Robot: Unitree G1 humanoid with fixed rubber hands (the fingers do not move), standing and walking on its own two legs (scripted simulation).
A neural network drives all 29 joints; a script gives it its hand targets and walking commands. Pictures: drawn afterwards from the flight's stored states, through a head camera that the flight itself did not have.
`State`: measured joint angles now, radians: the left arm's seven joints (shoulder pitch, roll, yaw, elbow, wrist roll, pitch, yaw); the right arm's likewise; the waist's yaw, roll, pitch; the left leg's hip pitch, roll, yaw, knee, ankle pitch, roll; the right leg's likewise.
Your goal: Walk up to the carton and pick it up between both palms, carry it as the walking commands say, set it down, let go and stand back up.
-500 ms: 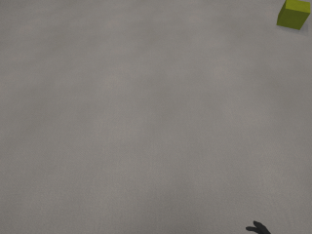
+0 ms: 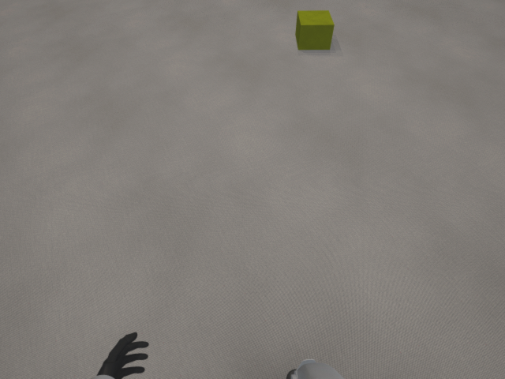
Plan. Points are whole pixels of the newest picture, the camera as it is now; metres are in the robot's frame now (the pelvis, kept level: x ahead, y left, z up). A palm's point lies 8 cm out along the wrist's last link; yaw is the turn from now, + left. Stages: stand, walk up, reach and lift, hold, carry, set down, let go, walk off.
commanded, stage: walk up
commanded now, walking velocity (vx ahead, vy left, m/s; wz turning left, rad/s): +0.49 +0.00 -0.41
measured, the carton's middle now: (313, 30) +2.71 -0.89 -0.65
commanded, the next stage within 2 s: none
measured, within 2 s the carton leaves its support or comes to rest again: neither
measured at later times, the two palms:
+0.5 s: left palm (124, 306) +0.32 +0.24 -0.13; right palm (381, 299) +0.25 -0.25 -0.10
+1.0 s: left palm (216, 162) +0.68 +0.03 -0.12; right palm (387, 234) +0.40 -0.34 -0.14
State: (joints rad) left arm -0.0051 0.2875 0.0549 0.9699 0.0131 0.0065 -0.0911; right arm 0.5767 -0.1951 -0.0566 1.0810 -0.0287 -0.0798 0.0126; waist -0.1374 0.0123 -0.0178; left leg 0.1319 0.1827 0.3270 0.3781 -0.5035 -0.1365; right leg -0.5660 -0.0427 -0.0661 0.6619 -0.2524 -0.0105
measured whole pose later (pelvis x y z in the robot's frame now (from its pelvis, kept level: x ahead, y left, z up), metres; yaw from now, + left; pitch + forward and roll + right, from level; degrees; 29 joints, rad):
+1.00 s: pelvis +0.51 -0.14 +0.01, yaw -21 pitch +2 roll -1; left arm 0.05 0.15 0.04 1.08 0.01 -0.07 -0.02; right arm 0.32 -0.18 -0.05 1.05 -0.01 -0.08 0.01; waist -0.03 0.06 0.08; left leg -0.36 0.12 0.03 1.25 -0.42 0.01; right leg -0.42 0.04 -0.07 0.60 -0.22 -0.06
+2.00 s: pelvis +1.06 -0.34 +0.01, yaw -27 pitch +2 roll -2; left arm 0.04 0.16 0.05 1.02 0.02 -0.07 -0.01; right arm 0.36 -0.15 -0.04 1.08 -0.01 -0.08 0.00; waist -0.06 0.04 0.03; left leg -0.34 0.09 0.01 1.30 -0.41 0.01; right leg -0.40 0.01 -0.17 0.61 -0.25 -0.06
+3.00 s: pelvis +1.57 -0.63 +0.03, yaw -28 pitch +0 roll -1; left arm 0.23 0.16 0.05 1.02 0.01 -0.09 -0.01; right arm 0.24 -0.22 -0.06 0.99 -0.03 -0.04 0.02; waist -0.02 0.04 0.02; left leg -0.54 0.13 0.00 1.15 -0.24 -0.03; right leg -0.20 -0.01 -0.22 0.45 -0.27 -0.05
